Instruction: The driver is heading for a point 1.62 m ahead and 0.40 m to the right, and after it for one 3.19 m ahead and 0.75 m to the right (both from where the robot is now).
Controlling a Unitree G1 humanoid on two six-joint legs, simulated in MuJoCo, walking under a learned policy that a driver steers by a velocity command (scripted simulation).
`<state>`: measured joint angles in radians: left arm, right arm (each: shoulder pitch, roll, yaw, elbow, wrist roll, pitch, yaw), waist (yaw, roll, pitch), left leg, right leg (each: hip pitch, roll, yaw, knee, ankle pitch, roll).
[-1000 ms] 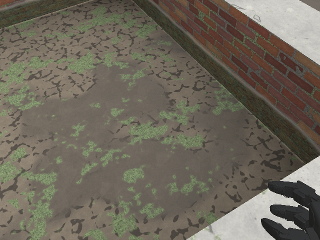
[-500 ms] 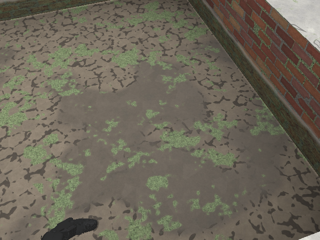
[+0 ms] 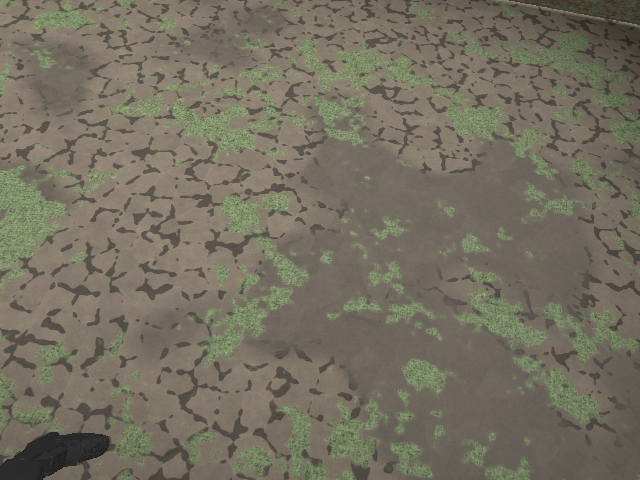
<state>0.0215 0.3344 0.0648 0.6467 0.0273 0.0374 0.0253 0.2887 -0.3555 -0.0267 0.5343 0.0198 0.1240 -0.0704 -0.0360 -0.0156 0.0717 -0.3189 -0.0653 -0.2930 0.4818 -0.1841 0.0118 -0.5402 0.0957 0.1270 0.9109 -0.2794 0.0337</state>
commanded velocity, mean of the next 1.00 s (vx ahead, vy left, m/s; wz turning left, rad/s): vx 0.57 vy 0.00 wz -0.52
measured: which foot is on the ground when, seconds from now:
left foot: down 0.00-1.00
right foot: up 0.00-0.12, down 0.14-1.00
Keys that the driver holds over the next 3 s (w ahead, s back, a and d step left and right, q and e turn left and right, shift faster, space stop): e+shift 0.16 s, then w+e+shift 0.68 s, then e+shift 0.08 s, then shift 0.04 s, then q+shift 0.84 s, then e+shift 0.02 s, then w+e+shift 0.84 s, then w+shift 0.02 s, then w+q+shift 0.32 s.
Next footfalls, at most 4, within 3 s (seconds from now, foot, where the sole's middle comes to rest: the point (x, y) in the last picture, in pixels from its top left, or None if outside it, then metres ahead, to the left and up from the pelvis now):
0.14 right None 0.07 -0.14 -0.78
1.72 left None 0.03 0.10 -0.78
2.04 right None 0.02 -0.14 -0.78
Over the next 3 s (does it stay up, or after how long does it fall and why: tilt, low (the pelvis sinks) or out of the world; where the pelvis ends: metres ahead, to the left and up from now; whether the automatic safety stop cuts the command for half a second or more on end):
stays up -0.03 -0.02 -0.01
